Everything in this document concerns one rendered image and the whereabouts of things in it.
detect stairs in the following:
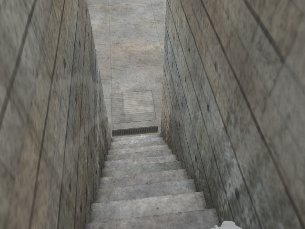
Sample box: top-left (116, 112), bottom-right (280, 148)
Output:
top-left (85, 134), bottom-right (220, 229)

